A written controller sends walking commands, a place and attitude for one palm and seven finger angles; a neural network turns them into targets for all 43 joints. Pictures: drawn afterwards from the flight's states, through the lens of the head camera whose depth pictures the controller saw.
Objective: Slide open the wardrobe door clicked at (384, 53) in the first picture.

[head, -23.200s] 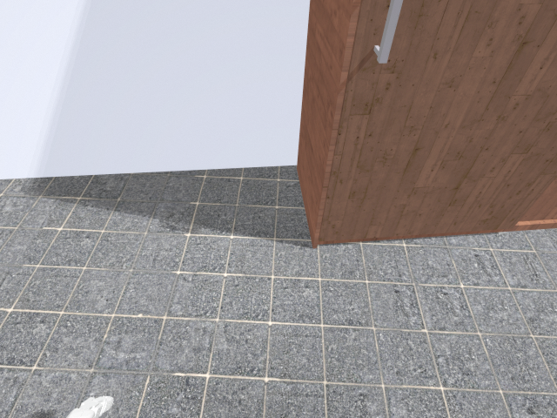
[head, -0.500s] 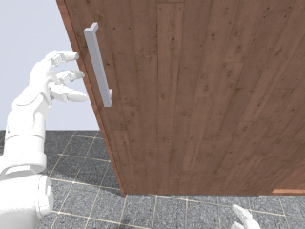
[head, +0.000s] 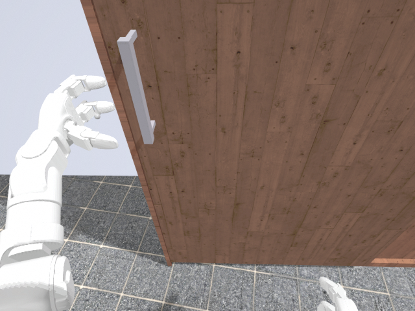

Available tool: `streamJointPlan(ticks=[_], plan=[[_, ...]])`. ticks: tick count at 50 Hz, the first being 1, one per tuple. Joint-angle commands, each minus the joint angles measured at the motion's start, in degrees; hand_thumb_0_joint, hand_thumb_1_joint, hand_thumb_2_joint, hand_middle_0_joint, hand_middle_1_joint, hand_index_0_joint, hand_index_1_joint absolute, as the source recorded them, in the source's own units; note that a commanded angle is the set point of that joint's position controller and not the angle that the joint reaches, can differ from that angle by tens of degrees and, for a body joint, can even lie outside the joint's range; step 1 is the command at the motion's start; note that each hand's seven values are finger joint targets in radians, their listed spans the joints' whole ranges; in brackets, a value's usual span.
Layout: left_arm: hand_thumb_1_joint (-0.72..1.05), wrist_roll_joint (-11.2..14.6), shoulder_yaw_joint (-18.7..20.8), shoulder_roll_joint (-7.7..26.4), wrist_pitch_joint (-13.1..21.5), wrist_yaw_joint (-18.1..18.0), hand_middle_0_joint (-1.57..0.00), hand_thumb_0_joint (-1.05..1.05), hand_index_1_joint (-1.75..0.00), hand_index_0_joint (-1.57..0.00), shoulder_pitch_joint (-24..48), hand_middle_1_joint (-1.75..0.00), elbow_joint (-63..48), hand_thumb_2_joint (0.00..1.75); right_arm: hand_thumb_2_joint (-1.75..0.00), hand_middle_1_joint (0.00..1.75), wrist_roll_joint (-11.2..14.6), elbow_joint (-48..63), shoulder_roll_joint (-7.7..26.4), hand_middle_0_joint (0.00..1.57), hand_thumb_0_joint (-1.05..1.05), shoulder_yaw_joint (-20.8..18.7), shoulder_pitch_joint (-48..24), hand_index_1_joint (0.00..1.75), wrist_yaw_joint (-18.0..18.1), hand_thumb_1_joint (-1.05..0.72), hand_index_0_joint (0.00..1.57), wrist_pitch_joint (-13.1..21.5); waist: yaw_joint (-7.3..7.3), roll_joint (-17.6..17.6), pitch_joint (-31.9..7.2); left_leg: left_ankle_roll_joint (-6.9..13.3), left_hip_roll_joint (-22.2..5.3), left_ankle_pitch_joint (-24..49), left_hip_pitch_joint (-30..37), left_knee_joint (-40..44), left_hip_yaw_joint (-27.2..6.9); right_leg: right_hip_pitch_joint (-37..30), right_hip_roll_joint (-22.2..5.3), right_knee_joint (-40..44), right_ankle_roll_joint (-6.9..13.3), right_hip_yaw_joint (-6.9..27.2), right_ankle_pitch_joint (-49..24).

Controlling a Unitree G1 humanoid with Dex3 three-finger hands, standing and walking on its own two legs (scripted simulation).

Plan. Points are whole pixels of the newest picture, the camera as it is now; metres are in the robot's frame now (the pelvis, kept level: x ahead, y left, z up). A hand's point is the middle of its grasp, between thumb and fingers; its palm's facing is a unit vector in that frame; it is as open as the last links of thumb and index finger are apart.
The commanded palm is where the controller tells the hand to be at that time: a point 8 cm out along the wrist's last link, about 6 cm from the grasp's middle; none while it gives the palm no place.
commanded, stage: move the hooked fingers beside the handle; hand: left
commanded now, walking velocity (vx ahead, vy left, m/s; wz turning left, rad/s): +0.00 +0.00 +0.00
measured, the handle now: (141, 92) +0.47 +0.17 +0.21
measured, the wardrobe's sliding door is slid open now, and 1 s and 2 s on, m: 0.00 0.00 0.00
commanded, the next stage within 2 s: feel for the door with the fingertips in 0.38 s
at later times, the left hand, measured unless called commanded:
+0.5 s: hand (92, 113) +0.40 +0.24 +0.21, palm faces +0.10 -0.99 -0.02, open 14.0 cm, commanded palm +0.37 +0.28 +0.22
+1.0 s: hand (113, 111) +0.39 +0.20 +0.22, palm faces +0.07 -1.00 +0.00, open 14.0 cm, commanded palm +0.37 +0.25 +0.22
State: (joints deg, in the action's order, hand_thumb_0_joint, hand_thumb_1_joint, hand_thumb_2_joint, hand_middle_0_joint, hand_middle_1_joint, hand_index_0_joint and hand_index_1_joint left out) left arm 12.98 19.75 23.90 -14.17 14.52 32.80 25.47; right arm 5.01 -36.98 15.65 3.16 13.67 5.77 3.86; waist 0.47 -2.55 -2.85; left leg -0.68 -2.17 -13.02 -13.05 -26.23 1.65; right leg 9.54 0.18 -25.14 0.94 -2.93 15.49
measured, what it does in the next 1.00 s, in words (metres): stands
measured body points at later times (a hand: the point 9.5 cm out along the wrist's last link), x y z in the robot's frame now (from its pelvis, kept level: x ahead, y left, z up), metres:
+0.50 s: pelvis +0.00 +0.00 +0.00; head -0.01 -0.01 +0.45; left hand +0.39 +0.30 +0.21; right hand +0.14 -0.25 -0.10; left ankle +0.01 +0.13 -0.74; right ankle -0.02 -0.11 -0.74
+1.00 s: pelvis +0.00 +0.00 +0.00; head -0.02 -0.01 +0.45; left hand +0.39 +0.25 +0.22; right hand +0.17 -0.23 -0.09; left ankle +0.01 +0.13 -0.74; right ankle -0.02 -0.11 -0.74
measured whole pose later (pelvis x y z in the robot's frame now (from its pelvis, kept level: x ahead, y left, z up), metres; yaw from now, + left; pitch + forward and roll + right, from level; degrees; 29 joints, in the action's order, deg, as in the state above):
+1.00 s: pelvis +0.00 +0.00 +0.00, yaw +0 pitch -1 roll +0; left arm 11.6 15.7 20.3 -17.5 9.1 36.0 24.7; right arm 4.4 -37.7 13.9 4.3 11.1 5.6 2.6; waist 0.7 -2.3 -3.1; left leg -0.6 -2.0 -13.1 -12.5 -26.2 1.5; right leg 8.8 0.1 -24.8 0.8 -3.0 15.5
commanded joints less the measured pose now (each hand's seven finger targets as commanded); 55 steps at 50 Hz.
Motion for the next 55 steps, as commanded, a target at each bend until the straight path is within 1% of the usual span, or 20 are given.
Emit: streamJointPlan(ticks=[1, 4, 6, 10, 12, 16, 17, 20, 22, 28, 33, 36, 38, 40, 42, 45, 48, 50, 53, 55], plan=[[-0.50, 0.2, 4.6, 18.8, 4.9, -1.7, -0.30, 0.00, -1.20, -0.30, 31.4, -1.20, -9.9, 0.30, -0.90, 0.30, -0.3, 7.3, 7.0, 0.20, 0.00, -2.3, -5.7, 0.30, 0.8, -0.90, 0.20, 3.0, -0.72, -0.5, -12.3, 3.4, 1.8, 10.6, 8.5, 1.6, -1.4, 1.6, 0.4, 4.2, -0.1, 1.4, -14.9], [-0.50, -0.8, 2.7, 17.8, 2.1, -0.9, -0.30, 0.00, -1.20, -0.30, 30.1, -1.20, -3.2, 0.30, -0.90, 0.30, -0.1, 6.8, 7.3, 0.20, 0.00, -2.2, -5.3, 0.30, 1.2, -0.90, 0.20, 2.4, -0.82, -2.3, -9.7, 3.2, 1.9, 8.4, 6.4, 2.0, -1.4, 3.1, 0.0, 4.6, 0.0, 1.4, -12.8], [-0.50, -0.9, 0.0, 15.8, 1.9, 0.0, -0.30, 0.00, -1.20, -0.30, 31.6, -1.20, -2.9, 0.30, -0.90, 0.30, 0.0, 7.2, 7.3, 0.20, 0.00, -2.3, -5.2, 0.30, 1.3, -0.90, 0.20, 2.3, -1.49, -3.0, -11.5, 3.2, 1.9, 8.9, 7.2, 1.7, -1.5, 2.7, -0.2, 4.4, 0.1, 1.4, -13.4], [-0.50, 1.2, 0.1, 15.1, 4.4, 1.8, -0.30, 0.00, -1.20, -0.30, 31.5, -1.20, -6.0, 0.30, -0.90, 0.30, -0.1, 8.4, 7.2, 0.20, 0.00, -2.7, -4.7, 0.30, 1.1, -0.90, 0.20, 2.9, -1.31, 2.0, -16.5, 3.5, 1.7, 13.0, 10.0, 0.6, -1.8, 0.4, 0.3, 3.5, 0.1, 1.0, -18.4], [-0.50, 1.8, 1.6, 16.6, 5.9, 2.0, -0.30, 0.00, -1.20, -0.30, 33.7, -1.20, -8.9, 0.30, -0.90, 0.30, 0.0, 8.7, 7.3, 0.20, 0.00, -2.6, -5.1, 0.30, 1.1, -0.90, 0.20, 3.3, -1.01, 2.0, -18.4, 3.6, 1.9, 13.6, 10.7, 0.5, -2.0, -0.2, 0.4, 3.0, 0.1, 1.2, -19.3], [-0.50, 1.2, 6.0, 20.3, 6.1, 0.5, -0.30, 0.00, -1.20, -0.30, 30.3, -1.20, -6.9, 0.30, -0.90, 0.30, -0.3, 7.8, 7.4, 0.20, 0.00, -2.6, -4.7, 0.30, 0.6, -0.90, 0.20, 3.3, 0.33, 1.2, -16.1, 3.5, 1.8, 13.6, 8.8, 0.9, -1.5, -0.6, 0.3, 3.1, 0.0, 1.3, -19.2], [-0.50, 0.8, 4.7, 18.5, 5.2, 0.3, -0.30, 0.00, -1.20, -0.30, 28.8, -1.20, -5.7, 0.30, -0.90, 0.30, -0.2, 8.0, 7.1, 0.20, 0.00, -2.5, -4.9, 0.30, 0.6, -0.90, 0.20, 3.1, 0.52, -0.4, -14.5, 3.4, 1.9, 13.3, 8.0, 1.1, -1.4, 0.1, 0.2, 3.0, 0.1, 1.2, -18.8], [-0.50, -0.5, 5.4, 20.1, 3.3, -0.3, -0.30, 0.00, -1.20, -0.30, 25.6, -1.20, -1.6, 0.30, -0.90, 0.30, -0.1, 7.6, 7.8, 0.20, 0.00, -2.9, -4.0, 0.30, 0.5, -0.90, 0.20, 2.2, 0.51, 0.8, -11.7, 3.2, 1.5, 11.6, 5.8, 1.4, -1.2, 0.9, 0.1, 3.5, 0.0, 1.0, -16.5], [-0.50, -0.7, 3.9, 18.8, 3.3, -0.1, -0.30, 0.00, -1.20, -0.30, 27.8, -1.20, -5.7, 0.30, -0.90, 0.30, -0.1, 8.7, 7.5, 0.20, 0.00, -2.7, -4.6, 0.30, 0.5, -0.90, 0.20, 2.2, 0.23, -1.8, -13.6, 3.3, 1.7, 13.2, 7.1, 1.4, -1.3, 0.3, 0.1, 3.0, 0.3, 1.2, -18.0], [-0.50, 1.8, 0.7, 13.8, 6.8, 1.1, -0.30, 0.00, -1.20, -0.30, 31.9, -1.20, -16.9, 0.30, -0.90, 0.30, -0.2, 9.3, 6.8, 0.20, 0.00, -3.0, -5.0, 0.30, 0.4, -0.90, 0.20, 3.6, -0.96, -2.9, -19.5, 3.2, 1.4, 18.0, 14.1, 0.1, -1.9, 0.3, 1.0, 2.4, 0.5, 0.7, -21.1], [-0.50, 1.7, 1.0, 12.6, 2.0, -0.3, -0.30, 0.00, -1.20, -0.30, 26.9, -1.20, -8.1, 0.30, -0.90, 0.30, -0.1, 7.4, 7.3, 0.20, 0.00, -2.7, -5.2, 0.30, 0.6, -0.90, 0.20, 3.3, -0.47, 2.0, -11.2, 3.1, 1.5, 11.2, 8.0, 1.5, -2.0, 3.1, 0.7, 3.6, 0.1, 0.3, -15.3], [-0.50, 0.2, 0.5, 12.3, 0.7, -2.7, -0.30, 0.00, -1.20, -0.30, 27.4, -1.20, -13.2, 0.30, -0.90, 0.30, -0.2, 8.5, 6.6, 0.20, 0.00, -2.6, -6.7, 0.30, 0.0, -0.90, 0.20, 2.9, 0.82, -3.6, -13.9, 3.0, 1.7, 13.2, 8.9, 1.4, -1.7, 1.2, 0.2, 3.2, 0.4, 0.7, -16.1], [-0.50, 0.0, -0.6, 10.5, 0.9, -3.9, -0.30, 0.00, -1.20, -0.30, 28.3, -1.20, -16.9, 0.30, -0.90, 0.30, -0.4, 8.9, 6.2, 0.20, 0.00, -2.6, -7.1, 0.30, -0.3, -0.90, 0.20, 2.8, 0.63, -3.1, -16.6, 2.8, 1.7, 16.4, 10.7, 0.8, -1.7, 0.0, 0.4, 2.6, 0.6, 0.6, -19.1], [-0.50, 0.5, 0.2, 10.8, 1.7, -4.5, -0.30, 0.00, -1.20, -0.30, 27.3, -1.20, -17.0, 0.30, -0.90, 0.30, -0.6, 8.6, 6.3, 0.20, 0.00, -2.7, -7.0, 0.30, -0.2, -0.90, 0.20, 2.4, 0.48, 1.9, -16.8, 3.0, 1.3, 16.5, 10.6, 0.8, -1.7, -1.0, 0.6, 2.7, 0.3, 0.4, -19.7], [-0.50, 1.0, -1.2, 8.2, 2.3, -4.7, -0.30, 0.00, -1.20, -0.30, 28.4, -1.20, -19.6, 0.30, -0.90, 0.30, -0.6, 9.1, 5.8, 0.20, 0.00, -2.4, -8.1, 0.30, -0.2, -0.90, 0.20, 2.6, 0.44, 1.7, -16.8, 3.1, 1.4, 15.7, 11.3, 1.2, -1.8, -1.0, 0.8, 2.7, 0.3, 0.4, -19.0], [-0.50, 0.2, 1.1, 11.8, 1.3, -5.5, -0.30, 0.00, -1.20, -0.30, 27.8, -1.20, -13.3, 0.30, -0.90, 0.30, -0.7, 7.4, 6.4, 0.20, 0.00, -2.3, -7.6, 0.30, 0.4, -0.90, 0.20, 1.7, 0.17, 3.7, -12.5, 3.2, 1.3, 11.4, 9.0, 1.9, -1.3, 0.7, 0.6, 4.3, -0.1, 0.8, -14.8], [-0.50, -1.2, -1.2, 10.1, -0.1, -6.3, -0.30, 0.00, -1.20, -0.30, 31.7, -1.20, -11.7, 0.30, -0.90, 0.30, -0.8, 7.1, 5.9, 0.20, 0.00, -2.0, -7.8, 0.30, 0.7, -0.90, 0.20, 1.4, -0.36, 0.2, -11.5, 3.1, 1.6, 11.4, 8.9, 2.2, -1.4, 1.4, 0.2, 4.4, 0.1, 1.1, -14.8], [-0.50, -1.6, 0.8, 12.7, -0.1, -6.4, -0.30, 0.00, -1.20, -0.30, 30.2, -1.20, -10.8, 0.30, -0.90, 0.30, -0.9, 7.1, 6.2, 0.20, 0.00, -2.2, -7.5, 0.30, 0.6, -0.90, 0.20, 1.0, 0.39, 0.2, -13.5, 3.2, 1.5, 12.9, 9.3, 1.9, -1.3, -0.2, 0.1, 4.4, 0.2, 1.3, -16.4], [-0.50, -1.0, -2.9, 8.6, 1.2, -5.3, -0.30, 0.00, -1.20, -0.30, 34.5, -1.20, -12.9, 0.30, -0.90, 0.30, -0.8, 7.6, 5.6, 0.20, 0.00, -2.1, -7.6, 0.30, 0.8, -0.90, 0.20, 1.2, -0.85, -0.2, -15.4, 3.2, 1.8, 14.4, 10.9, 1.6, -1.4, -0.8, 0.2, 4.0, 0.2, 1.1, -18.7], [-0.50, -0.3, -1.2, 10.2, 2.3, -4.6, -0.30, 0.00, -1.20, -0.30, 31.8, -1.20, -11.4, 0.30, -0.90, 0.30, -0.8, 7.5, 6.0, 0.20, 0.00, -2.4, -7.1, 0.30, 0.7, -0.90, 0.20, 1.5, -0.46, 1.5, -15.9, 3.3, 1.7, 14.8, 11.1, 1.4, -1.4, -1.3, 0.3, 4.0, 0.1, 1.0, -19.5]])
